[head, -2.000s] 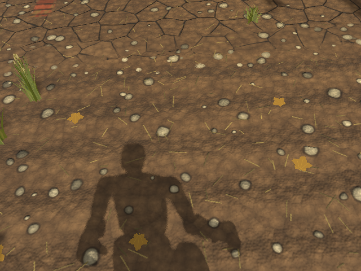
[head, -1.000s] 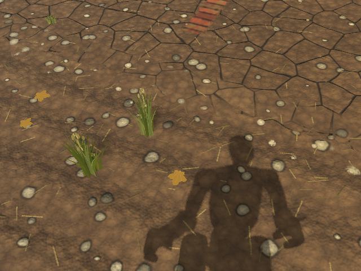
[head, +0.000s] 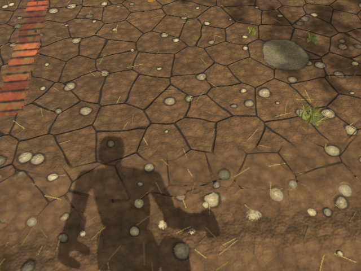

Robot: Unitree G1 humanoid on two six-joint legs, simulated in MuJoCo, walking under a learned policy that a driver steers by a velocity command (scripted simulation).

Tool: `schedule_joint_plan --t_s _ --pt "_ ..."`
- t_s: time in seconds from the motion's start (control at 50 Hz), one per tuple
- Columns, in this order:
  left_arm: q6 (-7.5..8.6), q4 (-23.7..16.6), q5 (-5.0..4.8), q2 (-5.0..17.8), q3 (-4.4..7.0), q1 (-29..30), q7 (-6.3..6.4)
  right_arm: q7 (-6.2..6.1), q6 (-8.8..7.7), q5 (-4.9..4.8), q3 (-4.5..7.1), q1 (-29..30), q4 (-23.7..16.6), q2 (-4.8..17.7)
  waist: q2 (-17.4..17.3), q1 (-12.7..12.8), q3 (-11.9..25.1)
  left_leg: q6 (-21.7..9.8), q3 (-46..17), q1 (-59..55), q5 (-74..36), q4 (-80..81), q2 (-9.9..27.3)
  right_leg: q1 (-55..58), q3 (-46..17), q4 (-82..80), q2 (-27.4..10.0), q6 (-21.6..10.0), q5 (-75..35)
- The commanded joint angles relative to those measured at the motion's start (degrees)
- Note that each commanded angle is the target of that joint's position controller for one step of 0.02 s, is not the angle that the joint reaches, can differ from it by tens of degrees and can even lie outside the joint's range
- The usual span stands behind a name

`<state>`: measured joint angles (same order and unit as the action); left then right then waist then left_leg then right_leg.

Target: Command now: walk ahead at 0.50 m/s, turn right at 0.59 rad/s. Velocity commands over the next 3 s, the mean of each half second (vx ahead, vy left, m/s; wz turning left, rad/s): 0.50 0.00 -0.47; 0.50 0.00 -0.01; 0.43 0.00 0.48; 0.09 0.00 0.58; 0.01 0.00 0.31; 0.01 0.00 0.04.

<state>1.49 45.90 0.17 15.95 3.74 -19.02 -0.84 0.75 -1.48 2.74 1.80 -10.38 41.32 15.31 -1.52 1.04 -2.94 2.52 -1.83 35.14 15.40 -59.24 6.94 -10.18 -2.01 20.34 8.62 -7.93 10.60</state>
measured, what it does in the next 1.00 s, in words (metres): walks ahead: left foot, then right foot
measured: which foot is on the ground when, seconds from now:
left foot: up 0.00-0.26, down 0.28-0.78, up 0.80-1.00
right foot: down 0.00-0.30, up 0.32-0.74, down 0.76-1.00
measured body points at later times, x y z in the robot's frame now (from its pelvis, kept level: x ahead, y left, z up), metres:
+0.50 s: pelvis +0.28 +0.04 +0.00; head +0.30 +0.05 +0.45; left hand +0.45 +0.28 -0.12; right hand +0.28 -0.24 -0.11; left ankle +0.31 +0.13 -0.74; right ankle +0.24 -0.09 -0.67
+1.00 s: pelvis +0.52 -0.08 +0.01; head +0.53 -0.09 +0.45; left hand +0.62 +0.17 -0.12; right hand +0.52 -0.35 -0.14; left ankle +0.57 +0.07 -0.66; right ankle +0.49 -0.14 -0.74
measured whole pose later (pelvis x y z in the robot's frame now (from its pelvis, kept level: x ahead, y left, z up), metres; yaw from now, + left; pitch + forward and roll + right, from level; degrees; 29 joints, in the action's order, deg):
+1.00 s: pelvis +0.52 -0.08 +0.01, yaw -12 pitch +0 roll +0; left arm 4.8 49.6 1.2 13.4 1.7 -18.2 0.0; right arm 2.0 -1.1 1.4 3.1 -16.5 50.4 15.3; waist -2.4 0.1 -1.3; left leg -2.5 -1.6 31.2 13.5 -60.2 3.1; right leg -6.4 7.2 16.9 2.7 -4.8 11.0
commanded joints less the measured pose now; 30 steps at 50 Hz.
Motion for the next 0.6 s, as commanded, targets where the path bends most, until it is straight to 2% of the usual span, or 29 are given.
schedule_joint_plan --t_s 0.02,0.12,0.18,0.22,0.24,0.26,0.28,0.3,0.32,0.34,0.36,0.38,0.4,0.42,0.46,0.52,0.6 --pt "1.35 -3.13 -0.12 8.40 2.13 -1.40 0.18 0.12 0.34 0.00 1.06 1.51 -3.56 4.15 3.55 -0.28 0.90 1.05 1.39 2.66 -7.04 6.54 -0.76 0.41 -14.82 -9.13 -14.26 -7.30 -14.19" --pt "1.35 -1.75 0.10 8.93 2.36 -7.08 0.64 0.62 -0.36 -0.59 0.46 11.14 -6.29 3.91 4.50 3.65 0.70 0.72 1.02 3.91 -13.80 17.99 -3.42 6.73 -16.84 -5.87 -14.25 -5.62 -18.53" --pt "1.20 -1.59 0.62 9.67 2.50 -8.55 1.20 0.73 -1.08 -1.02 0.26 14.39 -7.89 4.51 5.09 4.39 0.63 -0.29 0.76 1.50 -12.32 22.84 -5.31 9.50 -19.17 -2.55 -15.35 -4.95 -23.57" --pt "1.18 -2.20 0.75 10.56 2.68 -6.19 1.58 0.46 -1.52 -1.19 0.58 11.10 -7.37 5.68 5.94 2.01 1.05 -1.63 0.21 -6.34 -9.31 27.07 -6.57 7.87 -20.57 -0.08 -15.63 -3.01 -25.48" --pt "1.29 -2.66 0.81 11.07 2.75 -4.24 1.50 0.03 -1.77 -1.27 1.02 6.76 -6.09 6.67 6.24 -0.19 2.39 -2.57 0.75 -13.87 -6.75 28.67 -8.04 5.51 -20.54 3.09 -14.88 -1.76 -29.56" --pt "1.60 -2.54 0.57 11.06 2.60 -3.29 1.18 -0.60 -2.26 -1.08 1.66 -0.31 -3.83 7.85 4.49 -3.62 5.74 -3.92 1.96 -23.45 -7.18 31.82 -8.96 3.98 -18.48 10.41 -12.65 -0.44 -33.23" --pt "2.13 -2.67 0.08 8.91 1.93 -3.62 0.69 -1.41 -2.99 -0.21 2.52 -8.15 -2.41 10.54 0.74 -7.06 11.44 -6.45 -3.50 -35.83 -4.13 33.59 -2.77 -1.07 -14.97 22.94 -9.14 1.14 -27.39" --pt "2.53 -4.48 -1.35 3.74 0.59 -6.74 0.63 -2.22 -2.95 1.05 3.55 -14.46 -2.66 15.14 -8.21 -7.65 19.57 -10.89 -24.32 -49.76 8.06 36.89 12.36 -13.57 -8.23 39.99 -2.81 3.26 -2.48" --pt "2.26 -4.80 -0.15 5.36 0.66 -10.25 0.71 -1.79 -2.15 0.09 4.02 -12.22 -1.77 16.00 -15.96 -3.87 20.25 -15.50 -44.31 -49.29 9.18 43.58 17.84 -22.78 -5.75 47.72 -0.02 3.49 19.79" --pt "1.50 -2.52 1.24 6.98 0.85 -8.92 0.94 -1.33 -1.79 -0.68 3.04 -7.92 -2.36 10.41 -5.88 -2.42 11.26 -15.59 -38.62 -41.42 13.87 43.82 16.03 -25.23 -6.92 51.14 -4.32 3.26 15.30" --pt "1.35 -2.55 1.68 6.49 0.60 -4.82 0.35 -0.93 -1.90 -1.08 2.12 -5.33 -2.29 6.47 -0.44 -2.58 5.68 -14.83 -30.10 -34.66 11.42 44.76 12.78 -24.46 -6.17 49.50 -5.85 3.48 11.48" --pt "1.18 -3.00 1.66 5.45 0.41 -2.87 -0.08 -0.80 -2.05 -0.88 1.61 -3.81 -1.77 4.89 -0.72 -1.59 3.00 -13.25 -23.36 -30.54 5.86 46.20 9.70 -23.50 -5.55 46.34 -7.34 3.70 9.75" --pt "0.79 -3.45 2.15 5.15 0.30 -1.79 -0.48 -0.86 -2.49 -0.96 1.42 -4.33 -0.65 4.64 -3.21 -1.08 1.80 -12.68 -18.82 -28.17 -0.43 46.88 7.75 -22.54 -5.30 44.09 -8.23 4.14 9.32" --pt "0.32 -2.91 2.36 4.66 0.09 -2.25 -0.77 -0.67 -3.02 -1.10 1.44 -5.04 0.29 4.85 -4.06 -0.69 1.88 -12.44 -15.40 -26.89 -6.24 47.26 6.34 -21.05 -4.84 43.36 -8.13 4.55 8.82" --pt "-0.03 -3.17 2.35 4.32 -0.08 -1.46 -1.10 -0.12 -4.17 -1.69 1.68 -7.18 1.94 5.56 -4.34 -0.26 2.87 -13.34 -12.02 -27.44 -14.69 47.68 6.06 -21.39 -4.39 41.72 -7.81 5.04 7.46" --pt "0.01 -5.23 2.44 3.65 -0.74 5.14 -1.60 0.11 -4.52 -2.05 1.91 -8.57 3.69 6.14 -3.89 -0.74 1.15 -14.08 -7.88 -28.08 -15.59 50.61 5.63 -25.64 -2.52 35.24 -9.78 6.25 2.18" --pt "0.50 -7.64 1.99 1.33 -2.44 14.75 -2.35 0.41 -4.05 -2.28 1.99 -11.14 5.91 6.30 -3.98 -2.93 -0.12 -12.70 -2.00 -26.36 -17.95 51.48 2.86 -21.18 3.09 20.81 -11.45 7.11 -5.72"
